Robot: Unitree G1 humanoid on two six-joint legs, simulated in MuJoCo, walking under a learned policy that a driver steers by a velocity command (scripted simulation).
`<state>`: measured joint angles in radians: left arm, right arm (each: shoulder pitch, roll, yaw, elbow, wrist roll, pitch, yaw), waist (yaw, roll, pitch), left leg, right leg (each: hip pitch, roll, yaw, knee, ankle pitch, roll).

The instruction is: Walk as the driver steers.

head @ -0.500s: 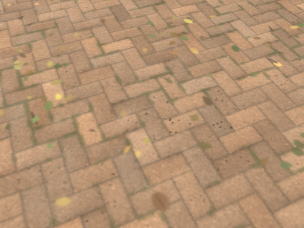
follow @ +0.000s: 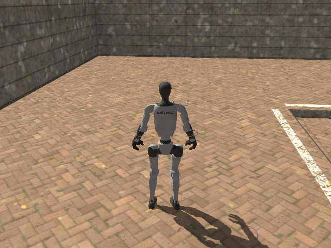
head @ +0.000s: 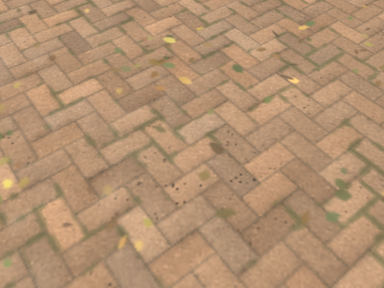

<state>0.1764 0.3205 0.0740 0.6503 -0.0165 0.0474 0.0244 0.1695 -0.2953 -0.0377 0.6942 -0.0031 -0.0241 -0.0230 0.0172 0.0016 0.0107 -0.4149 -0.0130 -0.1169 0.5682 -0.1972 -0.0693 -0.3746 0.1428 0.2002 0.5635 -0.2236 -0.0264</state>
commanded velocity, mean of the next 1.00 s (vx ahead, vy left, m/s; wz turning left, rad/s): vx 0.04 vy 0.00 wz -0.38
